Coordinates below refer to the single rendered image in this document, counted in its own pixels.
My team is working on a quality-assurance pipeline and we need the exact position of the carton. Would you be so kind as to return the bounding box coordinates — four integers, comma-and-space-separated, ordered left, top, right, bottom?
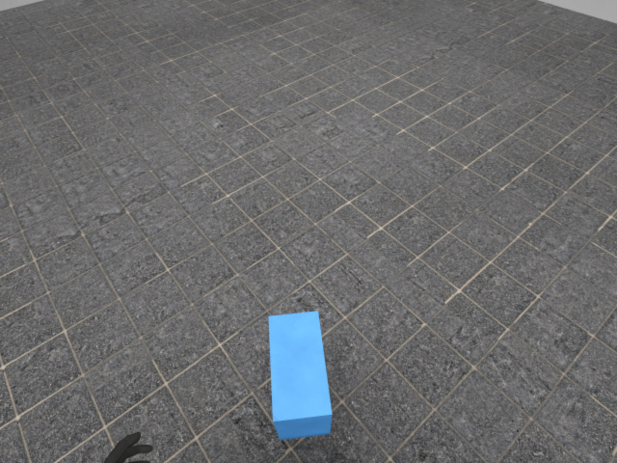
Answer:
269, 311, 332, 440

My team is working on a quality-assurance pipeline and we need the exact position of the left robot hand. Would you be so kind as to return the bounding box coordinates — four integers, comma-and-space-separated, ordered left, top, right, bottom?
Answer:
104, 432, 153, 463

